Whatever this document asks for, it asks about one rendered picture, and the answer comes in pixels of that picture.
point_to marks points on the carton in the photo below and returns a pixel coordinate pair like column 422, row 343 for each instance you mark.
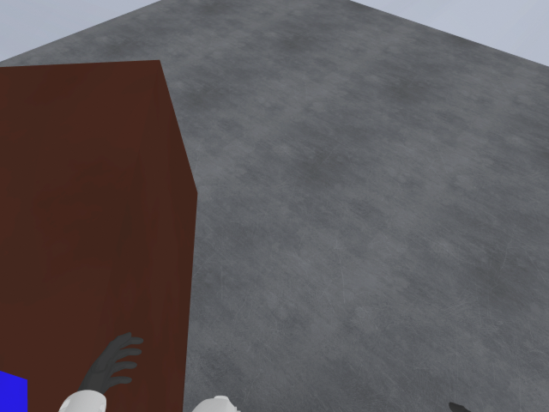
column 13, row 393

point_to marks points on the robot left forearm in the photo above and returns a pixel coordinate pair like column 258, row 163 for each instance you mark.
column 84, row 401

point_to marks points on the pedestal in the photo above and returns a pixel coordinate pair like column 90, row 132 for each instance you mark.
column 97, row 231

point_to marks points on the robot left hand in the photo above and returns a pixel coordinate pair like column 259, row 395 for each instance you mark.
column 98, row 376

